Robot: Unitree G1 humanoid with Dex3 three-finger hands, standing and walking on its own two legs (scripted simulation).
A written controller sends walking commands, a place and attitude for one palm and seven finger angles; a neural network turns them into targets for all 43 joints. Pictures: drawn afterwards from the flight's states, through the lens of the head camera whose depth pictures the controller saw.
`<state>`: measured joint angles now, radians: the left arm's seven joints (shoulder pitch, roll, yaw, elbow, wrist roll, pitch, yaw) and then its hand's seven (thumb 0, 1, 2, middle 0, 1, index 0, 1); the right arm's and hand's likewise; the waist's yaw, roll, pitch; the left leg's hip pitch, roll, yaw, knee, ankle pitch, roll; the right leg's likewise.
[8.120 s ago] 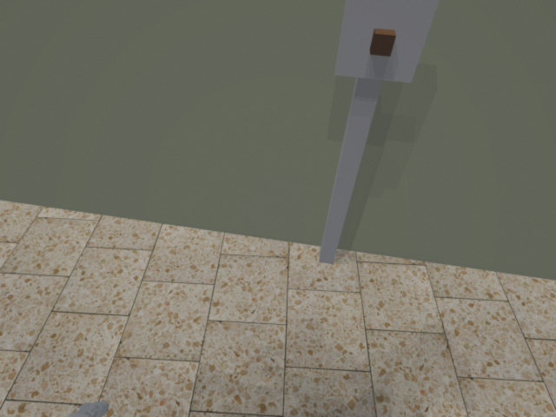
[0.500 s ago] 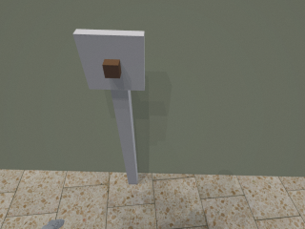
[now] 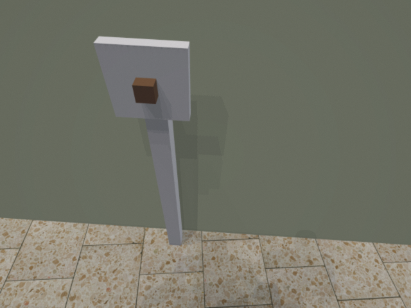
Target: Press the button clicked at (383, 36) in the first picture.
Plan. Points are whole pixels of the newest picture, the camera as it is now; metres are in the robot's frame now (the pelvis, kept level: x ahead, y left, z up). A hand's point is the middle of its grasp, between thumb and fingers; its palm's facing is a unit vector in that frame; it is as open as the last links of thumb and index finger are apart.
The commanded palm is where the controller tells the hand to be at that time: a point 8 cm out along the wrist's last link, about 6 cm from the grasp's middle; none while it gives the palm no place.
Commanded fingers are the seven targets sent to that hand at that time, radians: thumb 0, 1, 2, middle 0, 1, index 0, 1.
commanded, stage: look again from close up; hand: left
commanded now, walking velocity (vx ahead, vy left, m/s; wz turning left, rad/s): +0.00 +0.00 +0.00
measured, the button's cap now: (146, 89) +0.50 +0.17 +0.17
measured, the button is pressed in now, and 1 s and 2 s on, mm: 0 0 0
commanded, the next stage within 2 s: raise the hand and make a fist in 0.12 s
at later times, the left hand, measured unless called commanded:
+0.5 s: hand (111, 271) +0.18 +0.19 -0.01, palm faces +0.08 -0.99 -0.10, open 6.4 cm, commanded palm +0.11 +0.24 -0.03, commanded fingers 0.00 0.90 0.90 -0.61 -0.75 -0.61 -0.75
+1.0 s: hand (111, 263) +0.18 +0.18 +0.04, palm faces +0.06 -1.00 -0.08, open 3.3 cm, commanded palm +0.14 +0.23 +0.04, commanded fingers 0.00 0.90 0.90 -1.30 -1.50 -1.30 -1.50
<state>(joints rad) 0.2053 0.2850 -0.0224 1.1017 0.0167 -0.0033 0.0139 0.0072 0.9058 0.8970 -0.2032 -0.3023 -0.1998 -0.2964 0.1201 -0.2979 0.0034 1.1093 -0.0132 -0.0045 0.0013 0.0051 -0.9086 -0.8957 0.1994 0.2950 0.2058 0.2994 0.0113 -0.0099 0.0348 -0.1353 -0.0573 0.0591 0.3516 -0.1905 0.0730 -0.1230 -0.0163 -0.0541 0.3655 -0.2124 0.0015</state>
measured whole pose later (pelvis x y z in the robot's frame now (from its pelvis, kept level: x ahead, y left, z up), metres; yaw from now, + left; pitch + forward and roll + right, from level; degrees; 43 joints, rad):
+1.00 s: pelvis +0.00 -0.05 -0.04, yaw +1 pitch +8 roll -1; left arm 0.47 0.28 0.30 -0.06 -0.36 -0.29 -0.36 0.02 0.90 0.90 -1.04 -1.22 -1.03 -1.21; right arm 0.25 -0.22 0.01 0.59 0.05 -0.24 -0.07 0.01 -0.91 -0.90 0.20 0.30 0.21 0.30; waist 0.00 0.03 -0.10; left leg -0.56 0.02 0.00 0.83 -0.40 0.00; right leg -0.51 0.04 -0.12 0.79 -0.42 -0.07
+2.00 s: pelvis +0.00 -0.03 -0.01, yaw +2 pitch -3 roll +0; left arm 0.14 0.35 0.33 -0.25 -0.34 0.25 -0.30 0.02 0.90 0.90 -1.30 -1.50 -1.30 -1.50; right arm 0.19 -0.25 0.09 0.62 0.07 -0.22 -0.09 0.01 -0.91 -0.90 0.20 0.30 0.21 0.30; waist 0.05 0.06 -0.05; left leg -0.19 -0.02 0.01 0.52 -0.27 0.03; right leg -0.15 0.02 -0.10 0.49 -0.28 -0.05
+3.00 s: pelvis +0.00 -0.04 -0.01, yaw +1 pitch -2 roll +0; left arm -0.18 0.29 0.22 0.09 -0.25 0.16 -0.20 0.02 0.90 0.90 -1.30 -1.50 -1.30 -1.50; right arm 0.20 -0.25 0.07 0.65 0.07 -0.18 -0.10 0.01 -0.91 -0.90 0.20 0.30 0.20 0.30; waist 0.02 0.04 -0.03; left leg -0.22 -0.01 0.02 0.52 -0.27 0.02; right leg -0.19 0.02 -0.09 0.51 -0.29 -0.05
